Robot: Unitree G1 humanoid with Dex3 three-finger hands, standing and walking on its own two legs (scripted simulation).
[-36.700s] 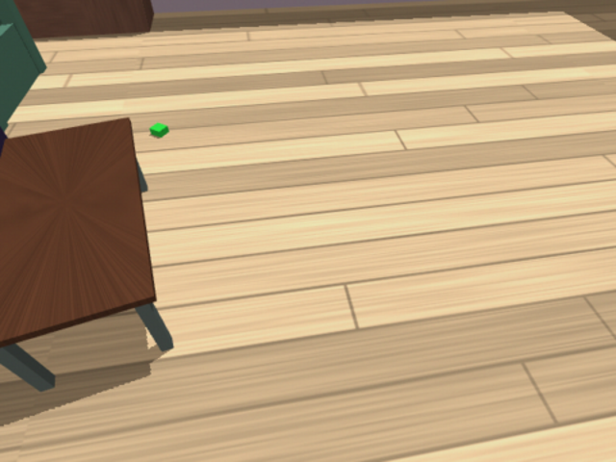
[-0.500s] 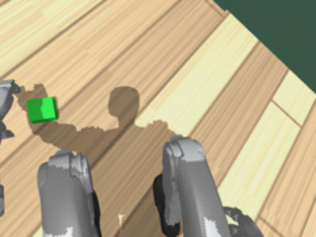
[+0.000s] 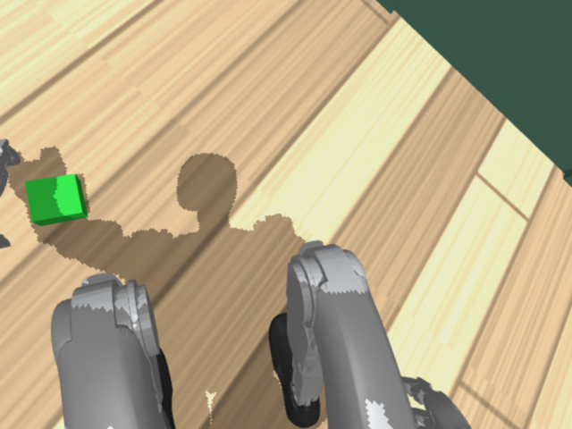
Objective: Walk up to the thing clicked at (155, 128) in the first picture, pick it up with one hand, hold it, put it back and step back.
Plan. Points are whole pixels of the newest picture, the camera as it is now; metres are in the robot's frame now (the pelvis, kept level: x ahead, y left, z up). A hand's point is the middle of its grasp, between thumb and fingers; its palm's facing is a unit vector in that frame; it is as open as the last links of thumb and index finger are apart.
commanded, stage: rise first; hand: left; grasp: from above
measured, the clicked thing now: (57, 200) +0.47 +0.28 -0.30
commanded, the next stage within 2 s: approach in 1.16 s
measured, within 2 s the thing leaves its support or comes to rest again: neither
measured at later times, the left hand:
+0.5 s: hand out of the picture +0.42 +0.33 -0.17, palm faces -0.45 -0.08 -0.89, open 12.1 cm
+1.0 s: hand out of the picture +0.42 +0.33 -0.17, palm faces -0.44 -0.08 -0.90, open 11.7 cm
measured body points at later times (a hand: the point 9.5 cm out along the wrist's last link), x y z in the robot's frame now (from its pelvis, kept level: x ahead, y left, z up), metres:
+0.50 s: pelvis +0.00 +0.00 +0.00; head +0.23 +0.08 +0.38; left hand +0.44 +0.33 -0.12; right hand +0.08 -0.27 -0.10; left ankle +0.08 +0.13 -0.29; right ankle +0.10 -0.12 -0.29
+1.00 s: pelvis +0.00 +0.00 +0.00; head +0.23 +0.08 +0.38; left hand +0.44 +0.33 -0.12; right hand +0.07 -0.27 -0.10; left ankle +0.08 +0.13 -0.29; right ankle +0.10 -0.12 -0.29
